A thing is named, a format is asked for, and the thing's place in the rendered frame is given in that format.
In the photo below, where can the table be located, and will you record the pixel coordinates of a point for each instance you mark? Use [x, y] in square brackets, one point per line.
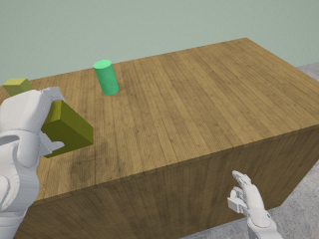
[166, 143]

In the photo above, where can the sponge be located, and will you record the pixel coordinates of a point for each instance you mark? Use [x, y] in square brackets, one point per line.
[63, 124]

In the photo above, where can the left robot hand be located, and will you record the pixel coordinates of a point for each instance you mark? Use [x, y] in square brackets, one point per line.
[28, 111]

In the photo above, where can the right robot hand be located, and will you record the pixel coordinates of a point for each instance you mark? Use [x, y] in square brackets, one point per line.
[248, 197]

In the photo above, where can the robot right forearm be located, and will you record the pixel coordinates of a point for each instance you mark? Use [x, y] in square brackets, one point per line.
[260, 224]

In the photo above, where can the robot left forearm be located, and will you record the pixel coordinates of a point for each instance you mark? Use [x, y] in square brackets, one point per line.
[19, 183]

